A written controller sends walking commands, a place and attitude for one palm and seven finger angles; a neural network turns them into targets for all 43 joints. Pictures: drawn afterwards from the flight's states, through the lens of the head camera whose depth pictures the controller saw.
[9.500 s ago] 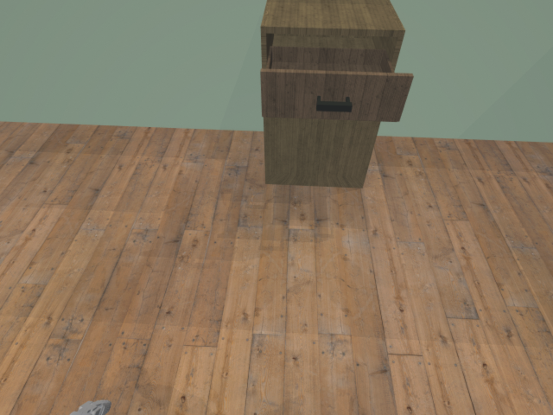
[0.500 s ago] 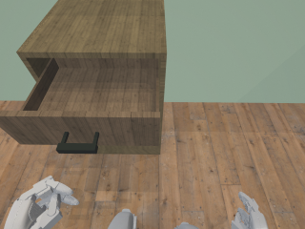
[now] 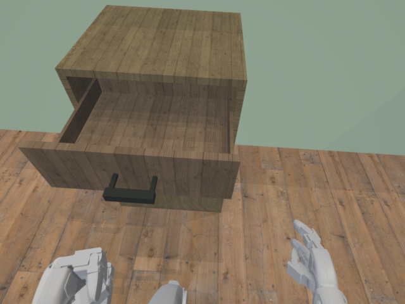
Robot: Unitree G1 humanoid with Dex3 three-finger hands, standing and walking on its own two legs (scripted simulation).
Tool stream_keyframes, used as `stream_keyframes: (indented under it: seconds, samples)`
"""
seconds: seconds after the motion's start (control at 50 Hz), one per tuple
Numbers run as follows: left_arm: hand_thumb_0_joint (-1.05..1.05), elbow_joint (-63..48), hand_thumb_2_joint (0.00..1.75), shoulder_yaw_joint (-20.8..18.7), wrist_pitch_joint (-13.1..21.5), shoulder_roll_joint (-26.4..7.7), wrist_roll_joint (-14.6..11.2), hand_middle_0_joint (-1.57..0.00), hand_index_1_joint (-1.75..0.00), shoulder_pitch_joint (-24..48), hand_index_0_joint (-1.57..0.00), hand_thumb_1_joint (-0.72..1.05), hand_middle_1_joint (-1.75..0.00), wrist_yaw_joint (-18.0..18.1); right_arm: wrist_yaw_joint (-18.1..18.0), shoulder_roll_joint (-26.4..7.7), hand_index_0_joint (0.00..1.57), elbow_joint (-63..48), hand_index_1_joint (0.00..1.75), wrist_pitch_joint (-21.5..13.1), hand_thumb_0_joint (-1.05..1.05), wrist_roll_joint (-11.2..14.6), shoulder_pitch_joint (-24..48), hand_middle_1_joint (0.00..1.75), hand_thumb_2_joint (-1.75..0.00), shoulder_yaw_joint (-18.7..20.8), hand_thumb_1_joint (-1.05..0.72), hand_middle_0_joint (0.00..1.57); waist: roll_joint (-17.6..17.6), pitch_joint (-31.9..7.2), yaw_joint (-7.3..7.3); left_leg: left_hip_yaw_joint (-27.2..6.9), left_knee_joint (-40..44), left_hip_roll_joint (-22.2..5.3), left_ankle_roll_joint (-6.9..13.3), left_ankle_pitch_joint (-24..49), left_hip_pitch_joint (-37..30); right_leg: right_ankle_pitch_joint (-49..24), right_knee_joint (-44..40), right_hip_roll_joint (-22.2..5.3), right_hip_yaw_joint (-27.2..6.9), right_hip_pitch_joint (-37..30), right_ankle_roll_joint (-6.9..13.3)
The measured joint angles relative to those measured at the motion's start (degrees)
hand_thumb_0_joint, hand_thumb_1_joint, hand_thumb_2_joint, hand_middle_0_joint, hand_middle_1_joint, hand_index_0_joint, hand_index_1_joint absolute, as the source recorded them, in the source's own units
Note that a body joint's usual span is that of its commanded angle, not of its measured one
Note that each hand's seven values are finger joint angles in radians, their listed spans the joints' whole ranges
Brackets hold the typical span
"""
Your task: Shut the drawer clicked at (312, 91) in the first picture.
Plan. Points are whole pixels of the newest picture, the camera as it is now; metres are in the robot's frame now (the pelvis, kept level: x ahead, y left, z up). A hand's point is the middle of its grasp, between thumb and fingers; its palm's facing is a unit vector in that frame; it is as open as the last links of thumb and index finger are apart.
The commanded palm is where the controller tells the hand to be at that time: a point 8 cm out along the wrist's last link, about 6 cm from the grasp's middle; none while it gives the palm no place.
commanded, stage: raise the hand and make a fist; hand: left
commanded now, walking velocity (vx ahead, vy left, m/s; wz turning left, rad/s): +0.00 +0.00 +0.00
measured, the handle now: (132, 187) +0.36 +0.20 -0.01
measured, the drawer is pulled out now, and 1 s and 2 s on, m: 0.26 0.26 0.26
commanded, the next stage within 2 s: bring the fist close to the handle in 0.54 s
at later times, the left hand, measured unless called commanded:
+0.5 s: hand (115, 282) +0.15 +0.15 +0.09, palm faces +0.04 -1.00 -0.02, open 3.3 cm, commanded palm +0.10 +0.20 +0.09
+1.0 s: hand (129, 270) +0.17 +0.14 +0.05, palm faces +0.03 -1.00 -0.04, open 3.3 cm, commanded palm +0.14 +0.20 +0.05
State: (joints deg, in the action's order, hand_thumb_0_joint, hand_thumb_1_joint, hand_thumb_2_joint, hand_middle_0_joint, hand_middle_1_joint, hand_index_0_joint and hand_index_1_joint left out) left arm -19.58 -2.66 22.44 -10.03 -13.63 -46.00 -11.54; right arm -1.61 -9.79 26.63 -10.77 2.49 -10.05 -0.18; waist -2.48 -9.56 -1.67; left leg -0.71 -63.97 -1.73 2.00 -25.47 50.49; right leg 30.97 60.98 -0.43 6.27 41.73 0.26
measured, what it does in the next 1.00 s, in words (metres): stands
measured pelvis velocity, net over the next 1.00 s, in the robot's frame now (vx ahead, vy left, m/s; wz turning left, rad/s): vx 0.01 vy -0.03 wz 0.00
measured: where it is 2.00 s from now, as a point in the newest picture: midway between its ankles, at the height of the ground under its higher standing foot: outside the picture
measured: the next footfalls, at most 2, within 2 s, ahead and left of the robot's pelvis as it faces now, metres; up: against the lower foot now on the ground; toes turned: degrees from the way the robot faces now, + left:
none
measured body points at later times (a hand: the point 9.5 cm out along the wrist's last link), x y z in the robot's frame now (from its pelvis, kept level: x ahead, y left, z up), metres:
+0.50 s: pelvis +0.00 +0.00 +0.00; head +0.04 +0.00 +0.45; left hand +0.14 +0.20 +0.09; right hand +0.20 -0.23 -0.06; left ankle +0.06 +0.09 -0.66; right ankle -0.01 -0.12 -0.66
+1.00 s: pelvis +0.01 -0.03 -0.02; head +0.06 -0.03 +0.43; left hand +0.16 +0.19 +0.06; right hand +0.22 -0.26 -0.08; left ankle +0.06 +0.09 -0.66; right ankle -0.01 -0.12 -0.66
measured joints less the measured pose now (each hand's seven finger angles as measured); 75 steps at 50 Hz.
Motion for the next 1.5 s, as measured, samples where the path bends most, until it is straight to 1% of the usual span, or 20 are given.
stream_keyframes:
  seconds: [0.14, 0.36, 0.48, 0.66, 0.74, 0.82, 0.88, 0.94, 1.02, 1.1, 1.18, 1.32, 1.42, 1.5]
  samples:
    - [0.02, -3.91, 0.90, 1.93, -1.38, -0.06, 1.51, -1.39, -1.59, -1.95, -1.39, 0.90, -1.59, 2.08, 0.41, -0.58, 0.20, -1.81, 0.30, 1.47, 0.01, 0.09, -1.31, 0.30, -0.90, -0.26, -0.90, 0.20, -0.19, 0.16, -0.23, 0.22, -0.70, 0.21, 0.45, -0.29, 0.31, 0.18, 0.55, -0.24, -0.21, 0.23, -0.39]
    - [0.02, -5.82, 0.90, 3.04, -2.81, -0.16, 2.64, -1.40, -1.60, -2.79, -1.40, 0.90, -1.60, 4.49, 0.09, -1.36, 0.20, -2.59, 0.30, 3.47, 0.01, 0.30, -3.77, 0.30, -0.90, 0.40, -0.90, 0.20, -0.29, -0.03, 0.87, 0.60, -0.99, 0.03, 0.36, -0.64, 0.57, 0.54, 1.15, -0.13, -0.65, 0.82, -0.33]
    - [0.02, -5.92, 0.90, 2.88, -2.36, -0.32, 2.63, -1.40, -1.60, -3.10, -1.40, 0.90, -1.60, 5.38, -0.04, -1.54, 0.20, -2.53, 0.30, 3.96, 0.01, 0.35, -4.37, 0.30, -0.90, 0.82, -0.91, 0.20, -0.43, -0.17, 1.19, 0.51, -1.02, -0.15, -0.03, -0.92, 0.48, 0.94, 1.37, 0.06, -0.61, 0.84, 0.02]
    - [0.02, -4.64, 0.90, 1.62, -1.39, -0.42, 1.81, -1.40, -1.60, -3.90, -1.40, 0.90, -1.60, 4.31, -0.37, -1.17, 0.20, -1.76, 0.30, 4.13, 0.01, 0.60, -3.77, 0.30, -0.90, 1.32, -0.91, 0.20, -0.52, -0.59, 0.95, 0.27, -0.37, -0.43, -0.83, -1.11, -0.22, 1.42, 1.15, 0.41, -0.43, 0.39, 0.76]
    - [0.02, -2.83, 0.90, 0.67, 0.22, -0.38, 1.20, -1.40, -1.60, -3.99, -1.40, 0.90, -1.60, 3.14, -0.55, -1.20, 0.20, -1.31, 0.30, 3.82, 0.01, 0.46, -3.07, 0.30, -0.90, 1.51, -0.91, 0.20, -0.50, -0.75, 0.72, -0.08, -0.42, -0.46, -1.24, -1.16, 0.06, 1.72, 1.40, 0.49, -0.11, 0.65, 1.14]
    - [0.02, 0.68, 0.90, -0.28, 2.33, -0.32, 0.57, -1.40, -1.60, -1.70, -1.40, 0.90, -1.60, 1.52, -0.88, -1.69, 0.20, -0.80, 0.30, 3.16, 0.01, 0.18, -2.10, 0.30, -0.90, 1.52, -0.91, 0.20, -0.38, -0.77, 0.41, -0.61, -1.70, -0.57, -1.67, -1.46, 1.87, 2.35, 2.85, 0.61, 0.37, 2.36, 1.57]
    - [0.02, 3.08, 0.90, -1.08, 3.25, -0.56, 0.11, -1.40, -1.60, 1.05, -1.40, 0.90, -1.60, 0.49, -1.18, -2.01, 0.20, -0.18, 0.30, 2.81, 0.01, 0.04, -1.45, 0.30, -0.90, 1.55, -0.91, 0.20, -0.22, -0.75, 0.26, -0.99, -3.04, -0.73, -1.97, -1.91, 3.45, 2.96, 4.25, 0.78, 0.69, 3.85, 1.91]
    - [0.02, 4.77, 0.90, -1.69, 3.36, -0.63, -0.19, -1.40, -1.60, 3.71, -1.40, 0.90, -1.60, -0.16, -1.39, -2.11, 0.20, 0.48, 0.30, 2.77, 0.01, -0.01, -1.09, 0.30, -0.90, 1.56, -0.91, 0.20, -0.13, -0.79, 0.37, -1.24, -4.11, -0.94, -2.21, -2.36, 4.59, 3.47, 5.31, 0.98, 0.88, 4.94, 2.17]
    - [0.02, 6.49, 0.90, -2.18, 2.62, -0.61, -0.29, -1.40, -1.60, 6.48, -1.40, 0.90, -1.60, -0.49, -1.61, -1.84, 0.20, 1.27, 0.30, 3.13, 0.01, -0.06, -1.06, 0.30, -0.90, 1.60, -0.91, 0.20, 0.05, -0.86, 0.88, -1.22, -4.61, -1.18, -2.46, -2.70, 5.25, 3.80, 5.91, 1.20, 0.80, 5.73, 2.36]
    - [0.02, 8.24, 0.90, -2.90, 2.24, -0.69, -0.27, -1.40, -1.60, 7.85, -1.40, 0.90, -1.60, -0.34, -1.70, -1.48, 0.20, 1.96, 0.30, 3.72, 0.01, -0.19, -1.34, 0.30, -0.90, 1.75, -0.91, 0.20, 0.31, -1.03, 1.53, -0.93, -4.57, -1.36, -2.56, -2.82, 5.62, 3.88, 6.07, 1.32, 0.50, 6.34, 2.43]
    - [0.02, 9.92, 0.90, -3.10, 3.27, -0.51, -0.21, -1.40, -1.60, 8.74, -1.40, 0.90, -1.60, 0.28, -1.64, -1.70, 0.20, 2.54, 0.30, 3.62, 0.01, -0.53, -1.56, 0.30, -0.90, 1.90, -0.91, 0.20, 0.28, -1.12, 1.96, -0.79, -5.09, -1.42, -2.54, -3.02, 6.74, 4.07, 6.66, 1.34, 0.34, 7.55, 2.43]
    - [0.02, 12.13, 0.90, -2.36, 5.49, -0.10, 0.53, -1.40, -1.60, 11.75, -1.40, 0.90, -1.60, 1.17, -1.37, -2.37, 0.20, 3.30, 0.30, 3.23, 0.01, -1.13, -1.22, 0.30, -0.90, 2.13, -0.91, 0.20, 0.41, -1.23, 2.08, -0.59, -7.72, -1.39, -2.30, -3.82, 10.37, 5.00, 9.50, 1.18, 0.11, 11.25, 2.31]
    - [0.02, 12.77, 0.90, -1.22, 5.64, 0.37, 1.51, -1.40, -1.60, 13.65, -1.40, 0.90, -1.60, 2.37, -1.06, -2.26, 0.20, 3.14, 0.30, 3.69, 0.01, -1.39, -0.65, 0.30, -0.90, 2.01, -0.91, 0.20, 0.45, -1.39, 2.17, -0.38, -9.33, -1.30, -2.09, -4.33, 12.49, 5.59, 11.29, 0.99, -0.11, 13.43, 2.15]
    - [0.02, 14.06, 0.90, -1.33, 5.52, 0.27, 2.16, -1.40, -1.60, 15.45, -1.40, 0.90, -1.60, 3.15, -0.85, -1.94, 0.20, 2.93, 0.30, 4.26, 0.01, -1.61, -0.17, 0.30, -0.90, 1.61, -0.91, 0.20, 0.65, -1.60, 2.13, -0.28, -10.39, -1.34, -2.01, -4.64, 13.99, 5.92, 12.43, 0.98, -0.23, 14.97, 2.10]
